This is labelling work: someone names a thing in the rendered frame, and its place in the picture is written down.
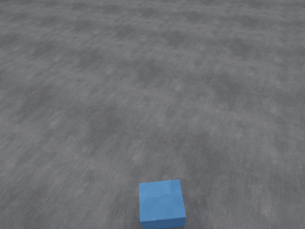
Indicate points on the carton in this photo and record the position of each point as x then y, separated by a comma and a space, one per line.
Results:
161, 205

